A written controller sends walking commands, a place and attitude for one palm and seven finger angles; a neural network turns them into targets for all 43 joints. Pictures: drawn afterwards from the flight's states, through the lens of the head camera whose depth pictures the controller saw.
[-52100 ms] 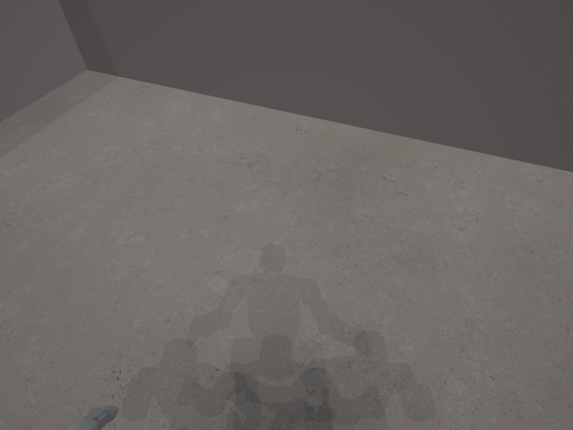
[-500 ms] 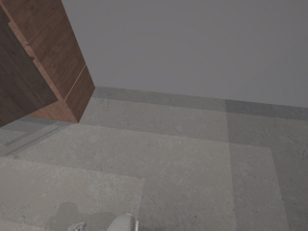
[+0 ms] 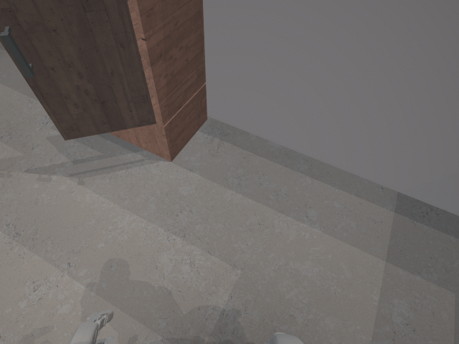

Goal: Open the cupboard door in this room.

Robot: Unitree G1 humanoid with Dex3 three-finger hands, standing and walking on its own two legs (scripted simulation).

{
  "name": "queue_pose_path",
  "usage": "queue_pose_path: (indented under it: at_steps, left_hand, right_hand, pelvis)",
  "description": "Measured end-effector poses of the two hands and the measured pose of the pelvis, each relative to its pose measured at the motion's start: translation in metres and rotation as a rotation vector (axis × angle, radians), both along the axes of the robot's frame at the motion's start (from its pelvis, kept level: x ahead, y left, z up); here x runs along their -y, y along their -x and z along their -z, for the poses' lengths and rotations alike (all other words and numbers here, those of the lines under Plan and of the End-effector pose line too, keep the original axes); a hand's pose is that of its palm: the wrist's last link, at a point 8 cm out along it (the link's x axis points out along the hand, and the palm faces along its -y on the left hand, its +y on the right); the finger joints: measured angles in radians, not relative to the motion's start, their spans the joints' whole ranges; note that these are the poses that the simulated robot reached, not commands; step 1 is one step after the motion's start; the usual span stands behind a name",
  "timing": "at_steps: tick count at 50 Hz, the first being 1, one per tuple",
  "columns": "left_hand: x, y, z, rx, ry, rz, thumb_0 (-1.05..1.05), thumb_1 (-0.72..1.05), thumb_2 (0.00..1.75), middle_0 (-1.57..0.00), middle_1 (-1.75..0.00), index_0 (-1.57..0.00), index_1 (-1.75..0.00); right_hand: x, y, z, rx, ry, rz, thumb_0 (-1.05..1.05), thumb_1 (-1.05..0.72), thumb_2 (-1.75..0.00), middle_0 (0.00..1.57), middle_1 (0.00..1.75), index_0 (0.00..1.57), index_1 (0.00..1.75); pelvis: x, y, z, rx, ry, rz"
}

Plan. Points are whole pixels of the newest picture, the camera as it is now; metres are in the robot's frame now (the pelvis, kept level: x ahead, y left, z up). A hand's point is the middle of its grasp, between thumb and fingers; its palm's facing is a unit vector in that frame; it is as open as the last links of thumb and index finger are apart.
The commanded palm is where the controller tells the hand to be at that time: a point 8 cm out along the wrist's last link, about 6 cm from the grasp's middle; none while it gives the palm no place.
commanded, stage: turn to face it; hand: left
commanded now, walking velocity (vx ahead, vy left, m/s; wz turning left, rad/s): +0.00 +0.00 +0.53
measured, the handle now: (19, 52) +0.89 +0.71 -0.04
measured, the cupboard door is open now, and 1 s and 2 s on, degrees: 45 45 45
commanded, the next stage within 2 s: take the last steps up to it in 0.38 s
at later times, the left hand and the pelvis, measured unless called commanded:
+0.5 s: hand out of the picture -0.03 +0.16 -0.19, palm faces +0.32 -0.93 -0.20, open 7.3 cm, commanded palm none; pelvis +0.01 -0.02 -0.01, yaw +15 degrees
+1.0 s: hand out of the picture +0.05 +0.18 -0.15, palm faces +0.44 -0.87 -0.23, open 7.3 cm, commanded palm none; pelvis +0.07 -0.01 +0.00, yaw +23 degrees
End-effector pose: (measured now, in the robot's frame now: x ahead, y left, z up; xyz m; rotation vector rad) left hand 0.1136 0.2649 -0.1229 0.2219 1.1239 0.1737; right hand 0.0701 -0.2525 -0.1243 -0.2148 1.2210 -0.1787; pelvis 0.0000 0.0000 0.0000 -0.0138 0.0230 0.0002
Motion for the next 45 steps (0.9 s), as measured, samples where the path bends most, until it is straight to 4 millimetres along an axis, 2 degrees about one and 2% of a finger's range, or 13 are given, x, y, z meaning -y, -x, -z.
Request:
queue_pose_path:
  at_steps: [3, 6, 10, 14, 17, 20, 25, 28, 31, 36, 41, 45]
  left_hand:
    - [0.013, -0.004, -0.006, 0.036, -0.015, -0.013, 0.0, 0.91, 0.9, -0.2, -0.3, -0.2, -0.29]
    - [0.027, 0.003, -0.007, 0.064, -0.04, -0.033, 0.0, 0.91, 0.9, -0.2, -0.3, -0.2, -0.29]
    - [0.044, 0.032, -0.012, 0.022, -0.033, -0.089, 0.0, 0.91, 0.9, -0.2, -0.3, -0.2, -0.3]
    - [0.059, 0.062, -0.009, -0.038, 0.001, -0.158, 0.0, 0.91, 0.9, -0.2, -0.3, -0.2, -0.3]
    - [0.066, 0.085, -0.002, -0.075, 0.03, -0.211, 0.0, 0.91, 0.9, -0.21, -0.3, -0.2, -0.3]
    - [0.067, 0.113, 0.007, -0.118, 0.056, -0.269, 0.0, 0.91, 0.9, -0.21, -0.3, -0.21, -0.3]
    - [0.056, 0.16, 0.032, -0.208, 0.099, -0.357, 0.0, 0.91, 0.9, -0.21, -0.3, -0.21, -0.3]
    - [0.048, 0.176, 0.038, -0.256, 0.108, -0.389, 0.0, 0.91, 0.9, -0.21, -0.3, -0.2, -0.3]
    - [0.04, 0.174, 0.032, -0.251, 0.111, -0.399, 0.01, 0.91, 0.9, -0.2, -0.3, -0.2, -0.29]
    - [0.029, 0.148, 0.016, -0.155, 0.099, -0.4, 0.01, 0.91, 0.9, -0.2, -0.3, -0.2, -0.29]
    - [0.025, 0.108, 0.004, -0.07, 0.066, -0.376, 0.0, 0.91, 0.9, -0.2, -0.3, -0.2, -0.29]
    - [0.027, 0.085, 0.006, -0.003, 0.025, -0.381, 0.0, 0.91, 0.9, -0.2, -0.3, -0.2, -0.29]
  right_hand:
    - [0.012, 0.0, 0.01, -0.021, -0.021, -0.011, 0.0, -0.91, -0.9, 0.2, 0.3, 0.21, 0.3]
    - [0.028, -0.005, 0.025, -0.032, -0.04, -0.02, 0.0, -0.91, -0.9, 0.2, 0.3, 0.2, 0.3]
    - [0.041, -0.019, 0.024, -0.052, -0.044, -0.059, 0.0, -0.91, -0.9, 0.2, 0.3, 0.2, 0.3]
    - [0.043, -0.036, 0.014, -0.061, -0.041, -0.106, 0.0, -0.91, -0.9, 0.2, 0.3, 0.2, 0.3]
    - [0.037, -0.053, 0.009, -0.059, -0.032, -0.156, 0.0, -0.91, -0.9, 0.19, 0.3, 0.2, 0.3]
    - [0.023, -0.075, 0.006, -0.04, -0.023, -0.217, 0.0, -0.91, -0.9, 0.19, 0.3, 0.2, 0.3]
    - [-0.013, -0.112, 0.004, 0.05, -0.004, -0.31, 0.0, -0.91, -0.9, 0.19, 0.3, 0.2, 0.3]
    - [-0.032, -0.12, -0.002, 0.087, -0.001, -0.353, 0.0, -0.91, -0.9, 0.19, 0.3, 0.2, 0.3]
    - [-0.042, -0.117, -0.006, 0.096, -0.007, -0.372, 0.0, -0.91, -0.9, 0.2, 0.3, 0.2, 0.3]
    - [-0.045, -0.098, -0.003, 0.04, -0.032, -0.376, 0.0, -0.91, -0.9, 0.2, 0.3, 0.2, 0.3]
    - [-0.027, -0.077, 0.011, -0.051, -0.046, -0.335, 0.0, -0.92, -0.9, 0.2, 0.3, 0.2, 0.3]
    - [-0.008, -0.07, 0.032, -0.134, -0.049, -0.318, 0.0, -0.91, -0.9, 0.2, 0.3, 0.2, 0.3]
  pelvis:
    - [0.014, 0.0, 0.003, -0.001, -0.008, -0.035]
    - [0.029, -0.001, 0.011, 0.0, -0.024, -0.065]
    - [0.038, -0.004, 0.004, 0.014, -0.034, -0.126]
    - [0.044, -0.009, -0.003, 0.013, -0.051, -0.175]
    - [0.045, -0.012, -0.004, 0.013, -0.059, -0.207]
    - [0.041, -0.013, -0.002, 0.015, -0.055, -0.232]
    - [0.025, -0.013, 0.011, 0.02, -0.024, -0.269]
    - [0.02, -0.012, 0.011, 0.027, -0.027, -0.274]
    - [0.015, -0.012, 0.005, 0.026, -0.012, -0.289]
    - [0.012, -0.017, -0.003, 0.024, -0.001, -0.319]
    - [0.015, -0.031, -0.002, 0.022, -0.014, -0.336]
    - [0.021, -0.048, 0.011, 0.021, -0.037, -0.361]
